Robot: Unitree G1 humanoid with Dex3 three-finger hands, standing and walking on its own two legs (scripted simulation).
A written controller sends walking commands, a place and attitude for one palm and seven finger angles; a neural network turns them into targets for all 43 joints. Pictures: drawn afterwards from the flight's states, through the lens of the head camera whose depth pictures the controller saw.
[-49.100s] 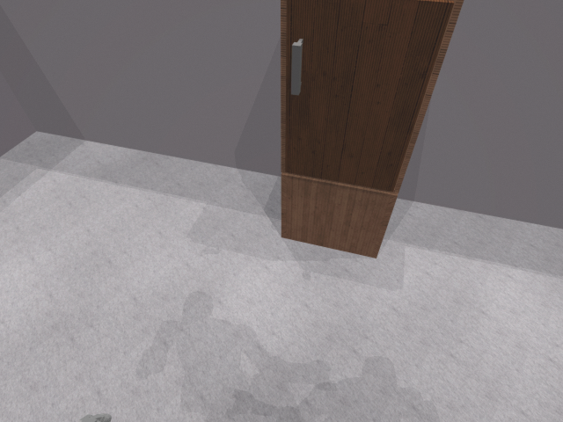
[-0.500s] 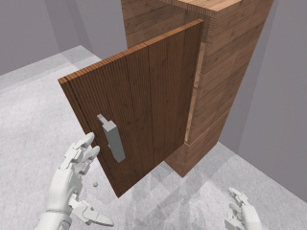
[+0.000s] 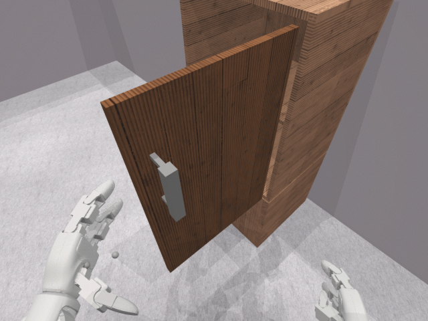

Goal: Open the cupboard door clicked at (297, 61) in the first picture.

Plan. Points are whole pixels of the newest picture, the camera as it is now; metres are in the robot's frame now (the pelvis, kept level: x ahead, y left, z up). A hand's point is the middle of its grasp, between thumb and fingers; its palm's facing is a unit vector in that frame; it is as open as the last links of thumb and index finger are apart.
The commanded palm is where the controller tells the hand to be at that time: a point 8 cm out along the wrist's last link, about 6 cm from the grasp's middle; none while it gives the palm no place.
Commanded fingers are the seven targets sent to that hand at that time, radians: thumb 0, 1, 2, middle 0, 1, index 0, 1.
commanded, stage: draw the hand back to the body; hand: left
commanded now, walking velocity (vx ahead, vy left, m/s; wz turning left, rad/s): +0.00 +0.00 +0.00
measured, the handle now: (167, 187) +0.32 +0.12 +0.10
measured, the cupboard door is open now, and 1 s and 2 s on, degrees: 88 88 88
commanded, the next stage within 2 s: step back with the hand held close in 1.42 s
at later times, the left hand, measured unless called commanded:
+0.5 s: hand (69, 236) +0.20 +0.23 +0.14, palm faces +0.23 -0.93 -0.27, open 15.3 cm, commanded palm +0.16 +0.27 +0.16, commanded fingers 0.00 -0.01 0.51 -0.17 -0.30 -0.17 -0.30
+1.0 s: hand (34, 206) +0.22 +0.26 +0.19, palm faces +0.41 -0.83 -0.39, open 9.6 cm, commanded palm +0.17 +0.31 +0.20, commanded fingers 0.00 0.87 0.88 -0.20 -0.30 -0.20 -0.30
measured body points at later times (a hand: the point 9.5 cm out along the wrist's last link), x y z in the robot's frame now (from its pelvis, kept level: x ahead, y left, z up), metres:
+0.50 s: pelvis +0.01 +0.02 +0.02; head +0.00 +0.01 +0.47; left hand +0.19 +0.27 +0.16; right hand +0.20 -0.19 -0.04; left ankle +0.02 +0.12 -0.70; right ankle +0.00 -0.10 -0.70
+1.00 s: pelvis +0.03 +0.01 +0.04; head +0.00 -0.01 +0.49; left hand +0.19 +0.30 +0.21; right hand +0.21 -0.21 -0.04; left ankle +0.02 +0.12 -0.70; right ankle +0.00 -0.10 -0.70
